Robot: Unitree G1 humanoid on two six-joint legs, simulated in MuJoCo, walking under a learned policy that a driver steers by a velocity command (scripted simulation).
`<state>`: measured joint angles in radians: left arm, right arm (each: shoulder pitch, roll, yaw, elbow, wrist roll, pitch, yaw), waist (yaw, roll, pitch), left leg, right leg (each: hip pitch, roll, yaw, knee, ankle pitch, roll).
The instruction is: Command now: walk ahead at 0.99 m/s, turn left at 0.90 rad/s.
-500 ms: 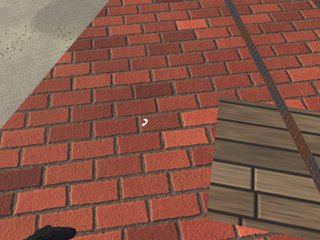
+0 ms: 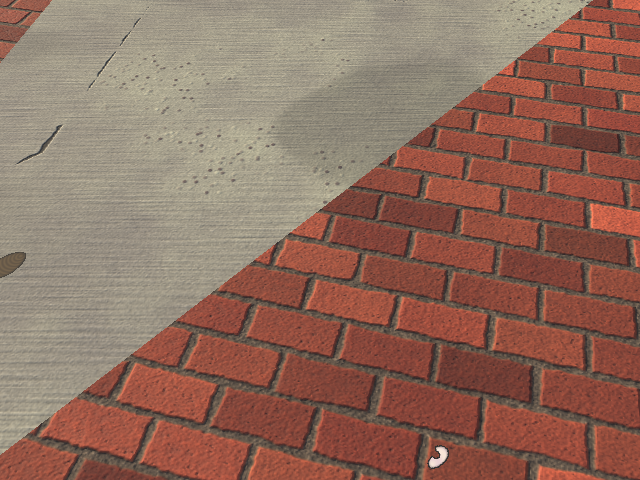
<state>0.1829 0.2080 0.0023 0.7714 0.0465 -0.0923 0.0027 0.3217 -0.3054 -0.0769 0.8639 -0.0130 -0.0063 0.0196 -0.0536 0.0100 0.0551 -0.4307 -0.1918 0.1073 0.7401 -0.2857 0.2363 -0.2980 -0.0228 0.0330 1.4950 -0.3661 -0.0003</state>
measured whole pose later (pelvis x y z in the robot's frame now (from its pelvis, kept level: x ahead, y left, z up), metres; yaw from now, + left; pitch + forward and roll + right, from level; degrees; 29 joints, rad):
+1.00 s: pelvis +0.86 +0.09 +0.03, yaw +1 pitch +2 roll +3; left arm 0.09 0.35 0.07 0.67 0.03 0.00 -0.08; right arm 0.46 -0.33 -0.06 0.86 -0.02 -0.11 -0.01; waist -0.05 -0.05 -0.01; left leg 0.07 -0.01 0.20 0.27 -0.37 -0.02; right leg -0.81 -0.08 -0.04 1.07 -0.09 -0.09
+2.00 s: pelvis +1.69 -0.18 +0.01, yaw -53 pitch +2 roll +1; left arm -0.08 0.30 0.00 0.59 0.04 -0.01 -0.09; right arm 0.55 -0.27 -0.02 0.91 -0.03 -0.08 -0.01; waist -0.09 -0.02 0.05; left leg 0.28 0.04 0.31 0.27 -0.45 -0.07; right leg -0.64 0.05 -0.11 0.70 -0.13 -0.19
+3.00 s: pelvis +2.37 -0.84 +0.03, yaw -11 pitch +2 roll -1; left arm 0.18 0.30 0.02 0.68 0.06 -0.07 0.02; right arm 0.29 -0.39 -0.08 0.76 -0.02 -0.03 0.02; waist -0.03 0.04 0.02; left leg -0.38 -0.06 -0.07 1.30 -0.33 0.12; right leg -0.37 -0.03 -0.04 0.56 -0.23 0.03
